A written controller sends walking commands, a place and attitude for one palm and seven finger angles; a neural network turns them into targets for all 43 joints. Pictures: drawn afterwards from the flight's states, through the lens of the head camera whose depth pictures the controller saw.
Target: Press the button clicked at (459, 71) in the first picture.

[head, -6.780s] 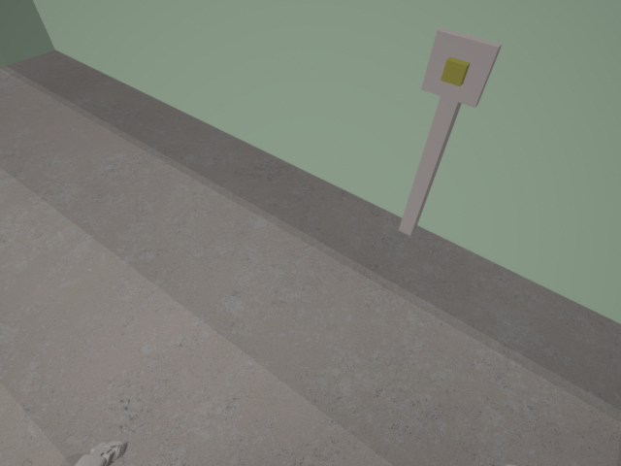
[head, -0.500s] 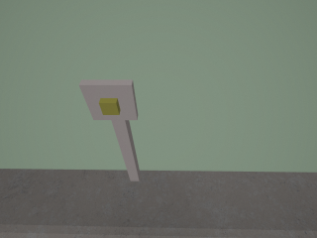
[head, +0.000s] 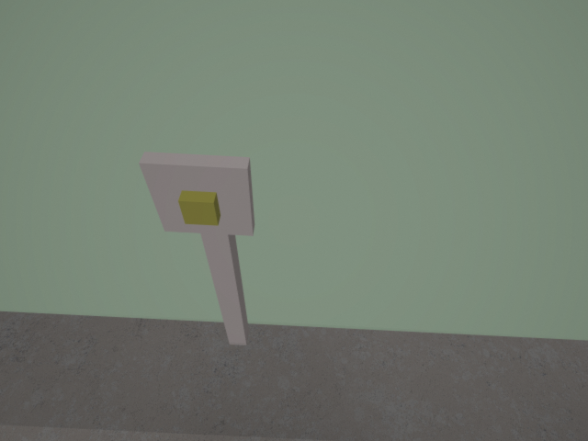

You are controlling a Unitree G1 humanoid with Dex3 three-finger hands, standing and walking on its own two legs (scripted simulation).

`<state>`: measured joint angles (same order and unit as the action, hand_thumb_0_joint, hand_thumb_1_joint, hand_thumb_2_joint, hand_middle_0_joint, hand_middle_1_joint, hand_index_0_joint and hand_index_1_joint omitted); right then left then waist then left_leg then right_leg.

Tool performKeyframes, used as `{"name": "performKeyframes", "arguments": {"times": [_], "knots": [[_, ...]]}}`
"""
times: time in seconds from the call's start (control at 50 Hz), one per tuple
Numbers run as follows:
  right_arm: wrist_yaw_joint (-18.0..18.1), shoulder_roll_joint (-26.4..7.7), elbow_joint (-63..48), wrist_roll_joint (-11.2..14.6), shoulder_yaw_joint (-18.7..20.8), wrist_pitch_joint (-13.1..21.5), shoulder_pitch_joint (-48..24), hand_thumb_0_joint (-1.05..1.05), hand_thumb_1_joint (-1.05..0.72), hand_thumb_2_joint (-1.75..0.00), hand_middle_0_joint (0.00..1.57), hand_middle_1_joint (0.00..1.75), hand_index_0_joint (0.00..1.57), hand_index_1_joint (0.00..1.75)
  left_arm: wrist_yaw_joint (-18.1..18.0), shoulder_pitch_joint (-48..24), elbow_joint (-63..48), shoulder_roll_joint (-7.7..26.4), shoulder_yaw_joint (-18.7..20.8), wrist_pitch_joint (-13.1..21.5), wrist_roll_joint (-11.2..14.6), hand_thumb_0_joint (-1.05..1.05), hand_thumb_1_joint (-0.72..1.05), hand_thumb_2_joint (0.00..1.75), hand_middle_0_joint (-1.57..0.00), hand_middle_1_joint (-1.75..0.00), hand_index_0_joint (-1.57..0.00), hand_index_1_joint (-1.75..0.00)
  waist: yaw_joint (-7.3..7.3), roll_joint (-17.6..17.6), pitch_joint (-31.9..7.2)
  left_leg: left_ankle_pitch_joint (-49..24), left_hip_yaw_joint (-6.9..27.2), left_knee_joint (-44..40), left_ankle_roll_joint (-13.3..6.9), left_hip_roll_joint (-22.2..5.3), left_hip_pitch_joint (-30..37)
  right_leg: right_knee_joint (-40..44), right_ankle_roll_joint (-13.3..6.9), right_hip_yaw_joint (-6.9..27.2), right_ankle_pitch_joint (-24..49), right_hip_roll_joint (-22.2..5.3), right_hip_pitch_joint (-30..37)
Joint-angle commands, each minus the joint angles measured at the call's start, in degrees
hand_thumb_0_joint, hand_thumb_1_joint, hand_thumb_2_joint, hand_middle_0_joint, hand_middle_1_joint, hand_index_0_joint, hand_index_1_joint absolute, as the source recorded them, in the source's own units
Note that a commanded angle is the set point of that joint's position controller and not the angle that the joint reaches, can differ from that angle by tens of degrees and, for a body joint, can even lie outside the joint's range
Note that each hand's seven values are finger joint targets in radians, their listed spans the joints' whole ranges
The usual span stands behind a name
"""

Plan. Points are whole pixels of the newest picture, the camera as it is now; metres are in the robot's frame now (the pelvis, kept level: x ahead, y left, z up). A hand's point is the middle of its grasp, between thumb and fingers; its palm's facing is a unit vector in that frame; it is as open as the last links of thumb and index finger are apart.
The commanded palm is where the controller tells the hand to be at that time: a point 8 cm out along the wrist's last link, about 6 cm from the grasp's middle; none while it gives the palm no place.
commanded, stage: come to a stop and stand still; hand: left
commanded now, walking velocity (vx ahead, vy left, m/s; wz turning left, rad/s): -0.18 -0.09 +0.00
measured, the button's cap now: (200, 207) +0.49 +0.21 -0.01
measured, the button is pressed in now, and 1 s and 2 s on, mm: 0 0 0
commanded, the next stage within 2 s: look again from close up in 0.92 s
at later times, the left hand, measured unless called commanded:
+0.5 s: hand out of the picture +0.02 +0.15 -0.17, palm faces +0.06 -0.97 -0.22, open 7.3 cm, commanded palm none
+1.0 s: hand out of the picture -0.09 +0.12 -0.16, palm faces +0.05 -0.99 -0.14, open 7.4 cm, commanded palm none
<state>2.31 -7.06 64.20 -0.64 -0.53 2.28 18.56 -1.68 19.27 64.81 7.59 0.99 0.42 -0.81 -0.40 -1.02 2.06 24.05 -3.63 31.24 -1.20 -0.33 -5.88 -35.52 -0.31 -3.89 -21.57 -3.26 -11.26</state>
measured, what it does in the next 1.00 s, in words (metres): shifts its weight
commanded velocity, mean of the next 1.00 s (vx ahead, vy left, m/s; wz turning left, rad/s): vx -0.02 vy -0.01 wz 0.00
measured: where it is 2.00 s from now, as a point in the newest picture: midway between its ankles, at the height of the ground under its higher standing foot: outside the picture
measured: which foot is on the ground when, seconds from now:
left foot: down 0.00-1.00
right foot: down 0.00-1.00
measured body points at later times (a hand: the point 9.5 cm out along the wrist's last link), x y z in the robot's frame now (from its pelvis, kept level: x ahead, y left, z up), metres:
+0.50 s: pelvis -0.02 -0.03 +0.00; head +0.00 -0.03 +0.45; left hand +0.02 +0.20 -0.15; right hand -0.01 -0.25 -0.16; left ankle -0.04 +0.09 -0.73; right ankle -0.04 -0.13 -0.73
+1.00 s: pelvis -0.04 -0.03 +0.01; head -0.03 -0.03 +0.46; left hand -0.09 +0.17 -0.15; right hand -0.06 -0.23 -0.15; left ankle -0.04 +0.09 -0.73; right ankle -0.04 -0.13 -0.73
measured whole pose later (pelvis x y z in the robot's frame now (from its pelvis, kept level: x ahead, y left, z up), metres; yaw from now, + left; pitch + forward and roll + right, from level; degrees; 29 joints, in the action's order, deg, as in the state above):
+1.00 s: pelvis -0.04 -0.03 +0.01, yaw +0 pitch -1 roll +0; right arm 1.5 -6.0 65.9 -0.6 -1.1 0.5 17.6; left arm -1.5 20.8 65.6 6.4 -0.8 1.0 -0.6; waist -0.6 -0.6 2.1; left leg 12.4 -4.4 23.4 0.1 -1.7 -9.6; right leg -23.8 -1.5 -6.7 -12.8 -1.2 -9.7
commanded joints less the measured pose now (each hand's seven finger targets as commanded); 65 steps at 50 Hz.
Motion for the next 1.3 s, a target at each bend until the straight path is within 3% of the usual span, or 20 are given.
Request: {"name": "performKeyframes", "arguments": {"times": [0.0,0.04,0.08,0.12,0.22,0.26,0.3,0.32,0.34,0.4,0.46,0.52,0.56,0.74,0.98,1.0,1.02,1.06,1.12,1.28], "knots": [[1.46,-8.32,-1.71,0.60,1.75,-0.32,4.69,0.00,-0.90,-0.90,0.20,0.30,0.20,0.30,-1.10,4.55,-2.14,5.51,1.52,0.85,0.48,0.00,0.90,0.90,-0.20,-0.30,-0.20,-0.30,-0.74,5.24,1.08,-74.39,4.36,0.11,-1.28,-8.21,3.17,5.79,-0.99,-0.51,26.08,0.07,1.41],[1.47,-6.72,-2.64,0.74,2.06,-0.70,3.94,0.00,-0.90,-0.90,0.20,0.30,0.20,0.30,-1.58,6.13,-1.80,6.79,1.96,0.70,0.32,0.00,0.90,0.90,-0.20,-0.30,-0.20,-0.30,-0.81,0.53,-0.41,-56.69,2.43,0.59,-0.36,-5.54,-2.23,3.64,-1.08,1.26,45.71,-3.69,6.73],[1.18,-6.06,-2.79,0.55,2.65,-1.05,4.01,0.00,-0.90,-0.90,0.20,0.30,0.20,0.30,-1.67,4.34,-2.93,7.28,2.17,0.18,0.08,0.00,0.90,0.90,-0.20,-0.30,-0.20,-0.30,0.04,-0.30,-1.55,-47.73,1.38,-2.11,-0.03,-4.86,-2.75,0.55,-1.06,1.01,49.33,-4.93,6.34],[1.03,-6.11,-2.48,0.30,3.08,-1.09,4.68,0.00,-0.90,-0.90,0.20,0.30,0.20,0.30,-1.66,2.03,-4.77,6.41,2.11,-0.21,-0.12,0.00,0.90,0.90,-0.20,-0.30,-0.20,-0.30,0.70,0.80,-0.94,-52.66,1.84,-3.58,-0.74,-6.00,0.13,-0.98,-0.08,-0.23,41.86,-3.35,1.99],[0.66,-7.16,-2.88,-0.40,3.71,-0.94,4.88,0.00,-0.90,-0.90,0.20,0.30,0.20,0.30,-1.25,-2.85,-8.45,4.32,2.36,-0.28,-0.31,0.00,0.90,0.90,-0.20,-0.30,-0.20,-0.30,1.18,6.32,2.71,-64.97,6.00,-5.02,-5.25,-11.43,7.41,2.22,-0.12,-0.33,2.49,0.52,-9.18],[0.56,-7.17,-3.73,-0.17,3.48,-0.80,3.65,0.00,-0.90,-0.90,0.20,0.30,0.20,0.30,-1.05,1.49,-7.73,5.18,2.74,0.34,-0.37,0.00,0.90,0.90,-0.20,-0.30,-0.20,-0.30,-0.97,3.84,-0.85,-58.27,3.61,-0.42,-3.09,-8.63,3.77,9.04,-0.67,0.19,19.72,-0.47,-0.43],[0.46,-4.30,-4.62,0.33,3.00,-1.09,2.63,0.00,-0.90,-0.90,0.20,0.30,0.20,0.30,-1.44,5.90,-5.95,9.13,3.13,1.10,-0.33,0.00,0.90,0.90,-0.20,-0.30,-0.20,-0.30,-1.88,-4.86,-5.88,-24.27,0.43,5.04,0.48,-3.04,-9.16,6.24,-4.49,7.58,56.94,-9.83,13.63],[0.39,-2.79,-5.04,0.49,2.55,-1.64,1.13,0.00,-0.90,-0.90,0.20,0.30,0.20,0.30,-1.53,6.37,-5.12,9.85,2.81,1.12,-0.20,0.00,0.90,0.90,-0.20,-0.30,-0.20,-0.30,-2.43,-9.28,-5.83,1.58,0.73,8.95,1.50,-1.04,-14.73,7.17,-8.19,9.40,66.97,-14.62,16.92],[0.36,-2.14,-5.57,0.68,2.43,-1.93,-0.86,0.00,-0.90,-0.90,0.20,0.30,0.20,0.30,-1.57,5.68,-5.19,9.73,2.34,0.94,-0.64,0.00,0.90,0.90,-0.20,-0.30,-0.20,-0.30,-2.83,-10.29,-5.59,9.05,1.82,12.54,1.34,-1.26,-16.40,7.81,-10.62,10.37,68.51,-16.11,16.20],[-0.03,-2.63,-4.39,0.68,2.53,-2.39,-0.95,0.00,-0.90,-0.90,0.20,0.30,0.20,0.30,-1.60,-1.89,-7.47,8.95,1.99,0.90,-0.85,0.00,0.90,0.90,-0.20,-0.30,-0.20,-0.30,-0.19,-8.94,-1.88,5.19,2.47,10.27,1.45,-2.45,-12.56,11.37,-11.49,7.59,49.69,-12.88,6.52],[-0.57,-1.56,-1.41,0.09,1.87,-2.29,4.05,0.00,-0.90,-0.90,0.20,0.30,0.20,0.30,-1.01,-5.15,-8.12,7.88,1.74,0.18,0.21,0.00,0.90,0.90,-0.20,-0.30,-0.20,-0.30,2.62,-3.33,-0.03,-12.69,0.82,-5.29,1.65,-2.35,0.10,10.90,-6.25,4.49,22.09,-7.61,-5.56],[-0.51,-6.50,-2.76,-0.70,2.00,-1.67,0.07,0.00,-0.90,-0.90,0.20,0.30,0.20,0.30,-0.56,-2.61,-8.21,4.32,1.16,-0.58,0.32,0.00,0.90,0.90,-0.20,-0.30,-0.20,-0.30,-0.45,8.13,4.06,-12.99,11.11,-13.30,-2.85,-10.85,-11.14,11.32,-1.19,2.10,4.33,-0.62,-2.08],[-0.61,-5.91,-3.21,-0.39,1.56,-1.47,-3.02,0.00,-0.90,-0.90,0.20,0.30,0.20,0.30,-0.33,-1.70,-6.39,5.26,0.99,-0.58,-0.09,0.00,0.90,0.90,-0.20,-0.30,-0.20,-0.30,-1.26,10.44,6.77,-5.93,9.96,-16.33,-1.82,-8.64,-15.28,12.15,-1.38,2.50,6.40,-1.07,1.68],[-0.44,-5.32,-1.71,-0.03,0.62,-1.07,0.97,0.00,-0.90,-0.90,0.20,0.30,0.20,0.30,-0.04,1.93,-2.70,5.17,-0.43,0.96,0.16,0.00,0.90,0.90,-0.20,-0.30,-0.20,-0.30,0.16,0.38,2.16,-11.28,4.89,-12.97,-0.18,-5.69,-5.66,18.43,-1.91,4.68,7.03,-3.69,-0.02],[-0.40,-3.43,0.57,-0.03,0.03,-1.03,3.62,0.00,-0.90,-0.90,0.20,0.30,0.20,0.30,-0.40,5.08,-0.66,3.53,-0.85,1.16,0.25,0.00,0.90,0.90,-0.20,-0.30,-0.20,-0.30,-0.01,0.59,4.45,-11.66,4.18,-13.00,0.03,-5.33,-7.37,18.04,-2.22,4.46,6.31,-3.64,-0.79],[-1.01,-13.51,-7.13,-0.25,1.93,-1.78,-1.77,0.00,-0.90,-0.90,0.20,0.30,0.20,0.30,-0.15,1.44,-6.00,14.79,-0.98,1.50,-0.97,0.00,0.90,0.90,-0.20,-0.30,-0.20,-0.30,2.43,-0.14,11.63,-17.34,5.64,-8.38,0.63,-3.39,-8.75,15.74,-2.29,4.17,13.51,-2.43,-7.67],[-0.58,-9.04,-7.15,-0.60,2.31,-0.96,-1.04,0.00,-0.90,-0.90,0.20,0.30,0.20,0.30,-0.72,2.31,-5.92,9.35,0.03,1.59,-0.19,0.00,0.90,0.90,-0.20,-0.30,-0.20,-0.30,0.43,-2.01,1.76,-10.23,4.66,-5.23,-0.31,-5.18,-8.60,15.24,-2.02,5.99,4.39,-4.89,-4.29],[-0.18,-6.73,-5.81,-0.62,2.29,-1.04,2.26,0.00,-0.90,-0.90,0.20,0.30,0.20,0.30,-0.81,2.53,-6.44,8.60,0.13,1.45,-0.39,0.00,0.90,0.90,-0.20,-0.30,-0.20,-0.30,1.56,-2.06,-4.29,-10.99,3.39,-1.49,-0.21,-2.98,-8.18,17.15,-3.25,8.08,4.42,-6.82,-1.36],[-0.47,-6.61,-5.91,-0.66,2.55,-1.35,2.62,0.00,-0.90,-0.90,0.20,0.30,0.20,0.30,-0.87,0.62,-7.89,9.43,0.97,1.32,-0.39,0.00,0.90,0.90,-0.20,-0.30,-0.20,-0.30,1.85,-2.10,-1.80,-9.97,3.06,-1.49,-0.17,-2.91,-9.18,17.59,-3.96,8.05,0.93,-7.08,-3.99],[-0.38,-12.46,-7.04,-0.31,3.30,0.03,-1.73,0.00,-0.90,-0.90,0.20,0.30,0.20,0.30,-0.54,-2.02,-8.54,11.95,1.49,1.44,-0.03,0.00,0.90,0.90,-0.20,-0.30,-0.20,-0.30,-0.05,3.64,0.63,-19.82,6.70,-7.89,-1.58,-6.58,-10.65,11.13,-2.41,2.91,16.19,-3.43,1.35]]}}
